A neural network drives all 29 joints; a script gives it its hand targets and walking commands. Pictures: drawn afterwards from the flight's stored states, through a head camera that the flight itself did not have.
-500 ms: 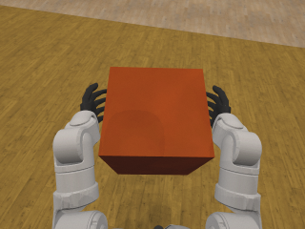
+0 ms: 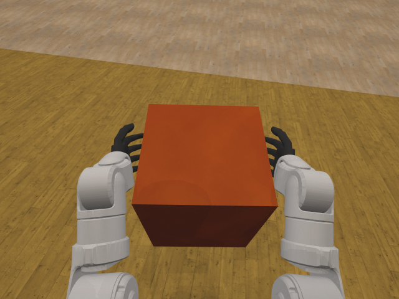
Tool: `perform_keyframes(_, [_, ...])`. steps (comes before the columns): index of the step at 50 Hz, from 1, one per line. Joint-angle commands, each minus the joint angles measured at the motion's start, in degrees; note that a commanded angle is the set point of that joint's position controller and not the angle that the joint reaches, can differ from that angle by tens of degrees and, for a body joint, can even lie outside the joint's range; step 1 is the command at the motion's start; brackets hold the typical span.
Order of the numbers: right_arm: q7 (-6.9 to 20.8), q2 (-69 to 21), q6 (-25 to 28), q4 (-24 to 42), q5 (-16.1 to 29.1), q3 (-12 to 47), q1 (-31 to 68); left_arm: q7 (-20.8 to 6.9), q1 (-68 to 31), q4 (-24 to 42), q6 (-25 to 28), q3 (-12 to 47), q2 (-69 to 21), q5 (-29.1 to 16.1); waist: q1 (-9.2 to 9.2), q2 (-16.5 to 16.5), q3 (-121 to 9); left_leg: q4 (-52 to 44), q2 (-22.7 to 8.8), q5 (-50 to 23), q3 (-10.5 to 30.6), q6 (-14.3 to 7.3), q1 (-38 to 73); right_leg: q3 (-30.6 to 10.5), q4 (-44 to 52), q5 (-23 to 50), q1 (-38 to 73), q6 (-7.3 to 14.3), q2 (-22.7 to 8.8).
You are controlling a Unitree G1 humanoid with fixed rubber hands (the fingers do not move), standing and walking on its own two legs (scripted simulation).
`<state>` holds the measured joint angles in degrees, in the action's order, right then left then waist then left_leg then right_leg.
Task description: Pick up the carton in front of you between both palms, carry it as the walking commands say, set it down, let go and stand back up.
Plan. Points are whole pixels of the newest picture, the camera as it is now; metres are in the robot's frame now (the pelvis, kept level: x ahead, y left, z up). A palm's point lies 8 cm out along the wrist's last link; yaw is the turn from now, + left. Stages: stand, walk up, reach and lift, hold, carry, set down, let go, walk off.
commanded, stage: carry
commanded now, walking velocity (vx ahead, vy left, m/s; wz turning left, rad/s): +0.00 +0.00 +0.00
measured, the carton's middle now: (201, 182) +0.33 +0.00 +0.05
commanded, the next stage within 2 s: none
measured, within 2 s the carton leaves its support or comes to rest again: neither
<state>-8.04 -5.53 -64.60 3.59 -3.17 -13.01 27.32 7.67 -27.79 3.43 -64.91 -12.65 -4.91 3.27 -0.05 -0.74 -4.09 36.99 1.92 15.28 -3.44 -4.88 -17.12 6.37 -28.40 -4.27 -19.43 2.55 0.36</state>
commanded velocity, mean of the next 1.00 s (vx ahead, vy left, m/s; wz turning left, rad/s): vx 0.00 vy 0.00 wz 0.00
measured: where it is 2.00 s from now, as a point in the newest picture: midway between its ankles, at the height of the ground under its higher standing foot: outside the picture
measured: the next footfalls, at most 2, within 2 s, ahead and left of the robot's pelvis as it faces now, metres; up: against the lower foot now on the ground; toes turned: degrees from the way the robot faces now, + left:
none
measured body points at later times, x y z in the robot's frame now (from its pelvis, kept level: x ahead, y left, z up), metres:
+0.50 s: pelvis -0.03 +0.01 +0.00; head -0.06 +0.01 +0.45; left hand +0.31 +0.16 +0.12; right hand +0.31 -0.15 +0.12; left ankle -0.05 +0.08 -0.72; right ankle +0.02 -0.09 -0.74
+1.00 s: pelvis -0.03 +0.00 +0.00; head -0.05 +0.01 +0.45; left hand +0.31 +0.16 +0.12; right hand +0.31 -0.15 +0.12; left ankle -0.05 +0.08 -0.72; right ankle +0.02 -0.09 -0.74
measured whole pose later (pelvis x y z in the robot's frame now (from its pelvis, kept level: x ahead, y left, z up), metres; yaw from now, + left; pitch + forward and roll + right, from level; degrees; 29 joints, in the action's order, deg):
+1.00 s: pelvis -0.03 +0.00 +0.00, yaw +0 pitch +2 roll +1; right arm -8.2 -5.0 -65.8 -1.6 -3.7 -13.7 29.7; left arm 7.9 -29.5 -1.4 -65.8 -13.6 -4.6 3.6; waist -0.3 -0.9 -5.7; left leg 36.2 2.6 12.1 -4.8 -5.6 -18.1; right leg 6.7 -27.5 -1.1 -20.2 2.2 -1.3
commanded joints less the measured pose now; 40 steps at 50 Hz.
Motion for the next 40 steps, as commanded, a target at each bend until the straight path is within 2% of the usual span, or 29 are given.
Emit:
perform_keyframes(1, [5.91, -46.97, 0.13, 3.56, 15.56, 37.13, 34.83, -5.59, -34.40, 3.11, 0.29, 37.46, -48.15, -15.49, -0.33, 1.25, -22.24, -4.44, -9.81, -26.85, 7.98, -0.83, 5.75, -6.92, 0.23, 25.30, 12.31, 2.75, -9.37])
perform_keyframes(10, [5.75, -47.00, -0.43, 0.73, 15.03, 35.49, 36.39, -5.22, -35.25, 0.43, -0.20, 35.19, -47.44, -14.22, -0.30, 1.18, -18.57, -8.81, -9.62, -15.15, 8.76, -1.15, 1.83, -7.46, 3.38, 10.20, 10.81, 1.81, -9.41])
perform_keyframes(14, [5.48, -47.00, -0.58, -0.66, 14.71, 34.63, 36.90, -4.98, -35.63, -0.88, -0.31, 34.22, -47.16, -13.83, -0.25, 0.92, -17.31, -9.62, -9.53, -12.71, 8.89, -1.19, 0.41, -7.62, 3.71, 6.94, 9.96, 1.53, -9.39])
perform_keyframes(40, [5.39, -49.02, -0.71, -1.29, 15.13, 34.45, 38.52, -5.23, -37.64, -0.89, -0.27, 34.06, -48.73, -15.00, 0.01, -0.08, -20.46, -6.47, -8.72, -14.43, 7.84, -0.99, 1.66, -8.23, 2.77, 15.65, 10.63, 2.06, -10.82])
